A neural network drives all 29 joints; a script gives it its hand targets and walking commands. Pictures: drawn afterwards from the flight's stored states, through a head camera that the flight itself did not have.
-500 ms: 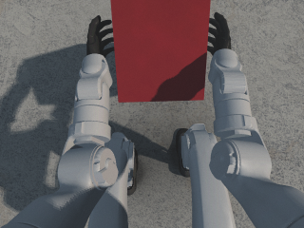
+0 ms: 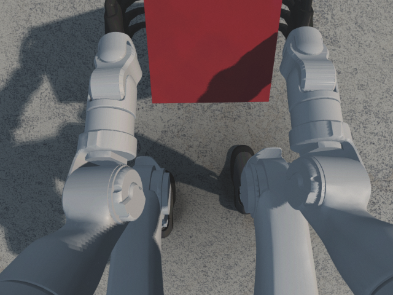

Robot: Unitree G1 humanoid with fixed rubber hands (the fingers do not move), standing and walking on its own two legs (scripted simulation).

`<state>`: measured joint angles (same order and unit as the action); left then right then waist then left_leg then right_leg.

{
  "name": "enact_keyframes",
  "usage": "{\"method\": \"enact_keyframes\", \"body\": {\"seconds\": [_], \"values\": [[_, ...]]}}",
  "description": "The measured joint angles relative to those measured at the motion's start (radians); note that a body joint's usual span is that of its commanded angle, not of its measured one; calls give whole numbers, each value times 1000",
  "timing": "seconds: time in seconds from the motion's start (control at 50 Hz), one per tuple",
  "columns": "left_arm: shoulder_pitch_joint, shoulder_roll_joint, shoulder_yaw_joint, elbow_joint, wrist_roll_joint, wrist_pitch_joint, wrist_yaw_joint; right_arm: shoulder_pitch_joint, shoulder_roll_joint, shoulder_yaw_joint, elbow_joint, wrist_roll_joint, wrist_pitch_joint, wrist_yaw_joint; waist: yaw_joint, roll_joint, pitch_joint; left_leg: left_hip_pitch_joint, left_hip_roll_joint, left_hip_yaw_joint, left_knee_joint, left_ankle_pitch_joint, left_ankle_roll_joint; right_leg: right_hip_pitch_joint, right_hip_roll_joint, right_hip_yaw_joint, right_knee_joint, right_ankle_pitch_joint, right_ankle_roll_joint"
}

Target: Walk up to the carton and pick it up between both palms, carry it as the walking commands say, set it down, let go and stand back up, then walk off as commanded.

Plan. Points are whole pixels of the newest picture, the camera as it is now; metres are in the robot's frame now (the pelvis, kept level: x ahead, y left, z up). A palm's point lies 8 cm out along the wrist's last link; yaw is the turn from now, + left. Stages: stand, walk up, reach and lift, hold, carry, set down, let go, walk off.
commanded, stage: set down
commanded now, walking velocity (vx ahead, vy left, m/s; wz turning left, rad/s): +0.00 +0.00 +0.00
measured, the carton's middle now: (205, 34) +0.54 -0.05 -0.23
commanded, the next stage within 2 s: none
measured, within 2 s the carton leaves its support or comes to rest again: neither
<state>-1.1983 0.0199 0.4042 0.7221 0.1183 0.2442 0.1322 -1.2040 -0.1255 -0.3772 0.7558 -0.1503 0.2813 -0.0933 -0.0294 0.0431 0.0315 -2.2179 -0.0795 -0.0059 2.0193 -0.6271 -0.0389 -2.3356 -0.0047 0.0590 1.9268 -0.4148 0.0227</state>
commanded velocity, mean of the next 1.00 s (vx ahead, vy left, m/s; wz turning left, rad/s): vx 0.00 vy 0.00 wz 0.00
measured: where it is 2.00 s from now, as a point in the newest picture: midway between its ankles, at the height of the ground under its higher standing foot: (203, 202)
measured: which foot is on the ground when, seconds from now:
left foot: down 0.00-1.00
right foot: down 0.00-1.00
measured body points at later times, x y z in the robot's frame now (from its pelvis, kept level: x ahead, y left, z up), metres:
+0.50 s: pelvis +0.00 +0.00 -0.04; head +0.36 -0.03 +0.23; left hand +0.55 +0.09 -0.19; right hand +0.55 -0.20 -0.19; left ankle +0.09 +0.12 -0.39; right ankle +0.13 -0.13 -0.39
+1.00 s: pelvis +0.00 +0.00 -0.04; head +0.36 -0.02 +0.22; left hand +0.56 +0.09 -0.20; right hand +0.55 -0.21 -0.20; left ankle +0.09 +0.12 -0.39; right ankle +0.13 -0.13 -0.39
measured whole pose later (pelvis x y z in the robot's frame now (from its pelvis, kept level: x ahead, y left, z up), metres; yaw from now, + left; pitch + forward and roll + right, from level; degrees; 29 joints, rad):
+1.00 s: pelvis +0.00 +0.00 -0.04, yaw +0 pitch +43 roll +1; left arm -1.34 0.07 0.43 0.82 0.14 0.20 0.09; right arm -1.41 -0.24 -0.40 0.98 -0.11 0.21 0.01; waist -0.06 0.03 0.18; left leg -2.28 -0.11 -0.02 2.18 -0.66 -0.04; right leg -2.39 -0.02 0.06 2.08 -0.45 0.03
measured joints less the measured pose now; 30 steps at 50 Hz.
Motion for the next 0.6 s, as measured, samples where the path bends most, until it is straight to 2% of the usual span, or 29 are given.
{"method": "enact_keyframes", "body": {"seconds": [0.28,0.4,0.6], "values": [[-75,50,-33,82,-30,-30,4,-137,-88,52,157,59,-37,16,-14,-11,100,-35,-3,2,100,-28,-1,-41,6,2,93,-15,4],[-96,75,-48,89,-61,-27,8,-170,-103,69,179,84,-40,31,-23,-16,130,-41,-11,-1,136,-38,-4,-46,0,1,129,-26,4],[-109,65,-27,105,-33,-39,-3,-180,-111,35,210,70,-60,58,-25,-12,139,-48,-20,0,155,-35,-1,-47,-5,3,147,-28,9]]}}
